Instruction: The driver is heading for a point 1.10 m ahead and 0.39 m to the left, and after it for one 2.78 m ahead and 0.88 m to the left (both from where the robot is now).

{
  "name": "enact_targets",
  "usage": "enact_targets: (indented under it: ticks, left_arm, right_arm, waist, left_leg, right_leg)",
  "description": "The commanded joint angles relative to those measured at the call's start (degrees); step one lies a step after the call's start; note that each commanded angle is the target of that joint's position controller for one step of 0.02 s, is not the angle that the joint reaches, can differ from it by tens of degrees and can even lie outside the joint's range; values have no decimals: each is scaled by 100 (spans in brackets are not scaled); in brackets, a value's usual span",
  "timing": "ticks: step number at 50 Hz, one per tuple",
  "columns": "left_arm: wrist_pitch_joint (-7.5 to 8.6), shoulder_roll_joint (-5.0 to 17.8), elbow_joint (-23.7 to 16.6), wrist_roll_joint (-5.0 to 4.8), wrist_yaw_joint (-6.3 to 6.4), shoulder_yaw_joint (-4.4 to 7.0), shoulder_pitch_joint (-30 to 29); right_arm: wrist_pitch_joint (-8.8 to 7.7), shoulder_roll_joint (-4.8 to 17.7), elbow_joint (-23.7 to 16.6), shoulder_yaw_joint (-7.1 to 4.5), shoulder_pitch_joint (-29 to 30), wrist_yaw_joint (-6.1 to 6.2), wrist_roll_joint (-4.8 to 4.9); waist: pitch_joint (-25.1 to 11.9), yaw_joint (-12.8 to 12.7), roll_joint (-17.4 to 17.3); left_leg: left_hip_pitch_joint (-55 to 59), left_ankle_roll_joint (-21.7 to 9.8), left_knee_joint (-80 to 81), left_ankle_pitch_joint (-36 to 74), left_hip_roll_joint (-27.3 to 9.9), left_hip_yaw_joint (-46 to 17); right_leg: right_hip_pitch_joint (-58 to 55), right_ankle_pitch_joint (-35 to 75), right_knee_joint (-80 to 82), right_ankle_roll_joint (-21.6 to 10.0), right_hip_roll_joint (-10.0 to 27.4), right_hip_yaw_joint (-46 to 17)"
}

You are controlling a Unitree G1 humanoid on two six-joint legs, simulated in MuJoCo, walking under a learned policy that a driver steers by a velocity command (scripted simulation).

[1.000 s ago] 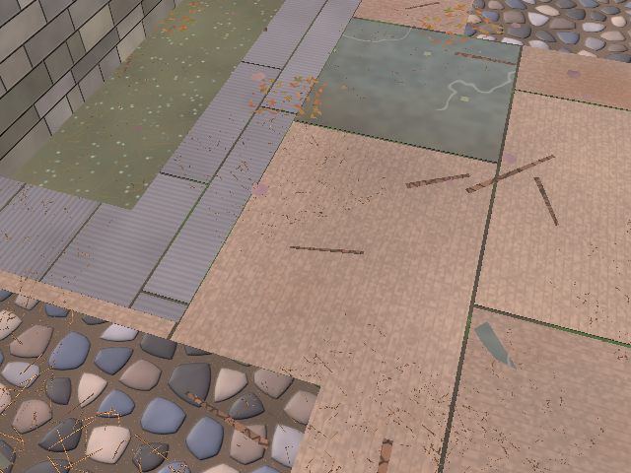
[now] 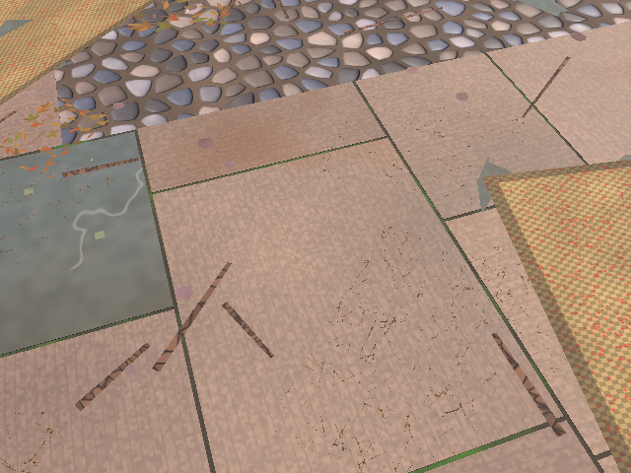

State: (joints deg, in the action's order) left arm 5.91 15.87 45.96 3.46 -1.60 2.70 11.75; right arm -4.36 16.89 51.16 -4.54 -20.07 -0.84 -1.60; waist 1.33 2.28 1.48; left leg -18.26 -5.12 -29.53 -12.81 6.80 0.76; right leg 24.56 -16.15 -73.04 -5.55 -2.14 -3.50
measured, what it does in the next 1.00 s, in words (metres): walks ahead, turning left: right foot, then left foot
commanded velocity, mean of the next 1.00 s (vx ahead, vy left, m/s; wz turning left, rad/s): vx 1.00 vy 0.00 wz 0.79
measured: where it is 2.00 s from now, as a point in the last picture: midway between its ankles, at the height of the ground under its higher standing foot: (126, 213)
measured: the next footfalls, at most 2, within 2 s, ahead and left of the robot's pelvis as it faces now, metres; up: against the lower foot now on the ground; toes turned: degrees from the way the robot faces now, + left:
right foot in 0.26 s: +0.44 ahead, -0.13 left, +0.00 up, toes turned +13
left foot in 0.70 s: +0.75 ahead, +0.20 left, +0.00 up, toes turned +39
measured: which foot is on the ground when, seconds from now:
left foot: down 0.00-0.28, up 0.30-0.68, down 0.70-1.00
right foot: up 0.00-0.24, down 0.26-0.70, up 0.72-1.00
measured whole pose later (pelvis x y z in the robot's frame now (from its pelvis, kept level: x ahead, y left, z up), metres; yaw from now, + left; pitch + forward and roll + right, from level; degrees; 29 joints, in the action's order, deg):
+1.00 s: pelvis +0.83 +0.24 +0.00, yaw +49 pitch +1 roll +0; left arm 3.5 14.3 33.6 2.7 -1.6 -0.9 2.2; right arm -4.1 17.5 46.6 -3.3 -26.4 -1.0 0.4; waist 2.4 4.5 0.1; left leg 1.3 -10.2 -16.9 -15.6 11.4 -8.4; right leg 42.7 1.5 -42.9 1.7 8.2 -2.5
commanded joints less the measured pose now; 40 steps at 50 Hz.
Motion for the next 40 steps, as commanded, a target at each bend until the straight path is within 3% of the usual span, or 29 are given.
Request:
enact_targets:
  ticks: [1,3,6,8,10,11,12,13,14,15,16,17,18,20,22,26,28,29,31,32,33,34,35,36,37,38,39,40]
  left_arm:
    - [-3,77,-763,151,-42,-136,-229]
    - [-14,119,-1109,88,-83,-234,-858]
    - [10,34,-1363,-105,-202,-371,-1602]
    - [8,158,-1386,-142,-141,-338,-1695]
    - [28,345,-1380,-122,-44,-260,-1607]
    - [51,482,-1280,-112,25,-182,-1229]
    - [85,640,-1092,-86,107,-88,-512]
    - [117,971,-939,-21,232,52,502]
    - [87,1442,-839,170,345,207,1502]
    - [21,1584,-773,92,289,284,1315]
    - [-16,957,-866,41,256,201,742]
    - [2,555,-832,-18,217,109,504]
    - [18,419,-728,8,193,78,458]
    - [103,276,-421,-87,173,41,665]
    - [190,134,-199,-219,114,19,813]
    - [272,321,-52,-215,134,45,532]
    - [266,513,44,-217,160,70,652]
    - [258,649,94,-215,178,87,808]
    - [172,1030,96,-199,250,161,1092]
    - [83,1250,52,-175,299,215,1056]
    - [-26,1428,-21,-145,333,266,875]
    - [-116,1462,-158,-117,330,282,636]
    - [-151,1206,-140,-51,248,252,719]
    - [-93,349,-482,38,183,21,1030]
    - [44,666,-1120,-122,166,11,806]
    - [162,913,-1172,-110,167,4,272]
    - [186,926,-1117,-111,167,-10,201]
    - [124,826,-1086,-15,183,-50,183]
  right_arm:
    - [-194,213,-114,33,-365,11,82]
    - [-220,362,-195,0,-418,50,81]
    - [-228,640,-363,-115,-341,6,126]
    - [-230,741,-343,-150,-592,-56,214]
    - [-174,776,-276,-160,-842,-34,235]
    - [-150,870,-239,-182,-928,-26,224]
    - [-137,979,-236,-212,-894,-40,229]
    - [-170,910,-354,-208,-665,-63,255]
    - [-219,85,-603,-20,-662,-25,335]
    - [-156,89,-911,52,-863,21,452]
    - [-36,325,-795,17,-374,54,301]
    - [17,309,-824,15,21,-13,180]
    - [72,213,-851,16,209,-83,127]
    - [243,-23,-1018,55,423,-203,-11]
    - [364,-119,-1288,99,845,-279,-35]
    - [370,10,-1766,199,1603,-432,-25]
    - [365,61,-1890,260,2043,-517,-24]
    - [360,77,-1921,281,2185,-540,-21]
    - [346,276,-1819,245,1928,-509,-9]
    - [336,441,-1702,190,1446,-469,2]
    - [324,649,-1465,91,543,-406,5]
    - [302,915,-1074,-63,-709,-303,-5]
    - [329,1191,-863,-225,-907,-146,40]
    - [404,1738,-1020,-310,-361,-72,40]
    - [472,2006,-1283,-385,-471,-38,-8]
    - [471,1726,-1284,-367,-415,33,17]
    - [425,1434,-1212,-295,-175,73,33]
    - [334,1304,-1162,-248,-40,87,63]
  waist:
    - [176,-344,-323]
    - [418,-323,-260]
    - [474,-139,-378]
    - [344,-5,-397]
    - [96,7,-365]
    - [-243,-157,-330]
    - [-712,-519,-258]
    - [-1245,-1041,-262]
    - [-2112,-1231,737]
    - [-2582,-863,1802]
    - [-1520,-787,857]
    - [-858,-757,314]
    - [-512,-635,113]
    - [-110,-403,379]
    - [27,-295,403]
    - [340,-35,322]
    - [601,-99,79]
    - [631,-133,44]
    - [286,56,242]
    - [-55,379,401]
    - [-517,862,499]
    - [-1073,1379,408]
    - [-1031,1225,-268]
    - [-870,356,-1535]
    - [-2107,469,-1356]
    - [-1389,515,-464]
    - [-519,179,43]
    - [-212,-101,310]
  left_leg:
    - [582,-1166,1861,-600,-1518,-2926]
    - [64,-1202,2204,-194,-1476,-2647]
    - [-867,-867,2544,546,-1074,-2006]
    - [-363,-739,2345,1498,-1181,-2043]
    - [501,-559,1597,2481,-1214,-2043]
    - [760,-448,820,3342,-1127,-1942]
    - [600,-325,-308,3628,-896,-1753]
    - [-320,-215,-1746,2769,-679,-1647]
    - [-1603,-157,-3650,-481,-304,-1098]
    - [-2492,-167,-4815,-1306,-324,-690]
    - [-2952,-197,-5046,-727,-759,-587]
    - [-2949,-165,-4804,-412,-920,-530]
    - [-2801,-117,-4636,-326,-1056,-519]
    - [-2760,-60,-4472,-345,-1274,-483]
    - [-3069,-54,-4415,-151,-1372,-384]
    - [-2734,-107,-3246,1051,-1309,-16]
    - [-2087,-265,-2159,1455,-1096,544]
    - [-1701,-365,-1770,1499,-900,832]
    - [-1038,-539,-1505,1220,-431,1165]
    - [-498,-639,-1439,955,-265,1149]
    - [456,-764,-1439,671,-120,1027]
    - [1936,-958,-1135,486,-45,674]
    - [2990,-1088,-848,-15,-264,62]
    - [3594,-1467,-1068,1316,-1335,-1936]
    - [4634,-2330,504,-348,-2044,-4211]
    - [3962,-2068,1424,-1198,-2151,-4591]
    - [2895,-1821,1621,-1045,-1996,-4204]
    - [2036,-1713,1622,-476,-1752,-3792]
  right_leg:
    - [1486,-202,653,307,628,-239]
    - [1386,289,1661,528,740,-38]
    - [-299,1505,3311,668,409,372]
    - [-622,1963,3695,654,280,410]
    - [-782,1610,4213,581,140,394]
    - [-1306,1209,4417,507,-41,464]
    - [-2263,1020,4464,426,-15,461]
    - [-3599,428,4345,265,684,-133]
    - [-5003,-1597,4649,-11,2462,-2164]
    - [-4990,-2674,5607,-449,3150,-4505]
    - [-4163,-2877,5744,-384,2762,-3797]
    - [-3448,-1853,5734,-302,2488,-2790]
    - [-2907,-851,5849,-219,2274,-2099]
    - [-2338,188,5989,-77,2009,-1090]
    - [-2329,1237,6097,32,1924,-377]
    - [-1862,2406,6488,245,1536,1085]
    - [-1719,3035,6701,363,1332,1669]
    - [-1791,3985,6593,421,1299,1851]
    - [-2399,6574,5765,490,1412,1949]
    - [-2581,7391,5000,502,1549,1915]
    - [-2468,7818,3817,440,1683,1833]
    - [-1842,7279,2161,359,1714,1684]
    - [-543,2902,101,443,999,1644]
    - [1427,-1511,-2176,630,219,1362]
    - [2622,-1197,-2551,667,111,108]
    - [2927,-688,-1978,646,430,-112]
    - [2706,-360,-1322,649,652,-87]
    - [2267,-420,-925,704,788,-103]
Keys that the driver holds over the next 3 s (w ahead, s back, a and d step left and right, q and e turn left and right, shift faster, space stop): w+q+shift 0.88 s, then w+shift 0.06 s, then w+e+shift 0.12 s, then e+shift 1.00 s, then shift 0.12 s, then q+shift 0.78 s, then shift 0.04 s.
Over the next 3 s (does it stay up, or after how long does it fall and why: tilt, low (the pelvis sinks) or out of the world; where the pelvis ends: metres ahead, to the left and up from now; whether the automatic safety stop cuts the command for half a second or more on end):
stays up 1.23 0.46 0.01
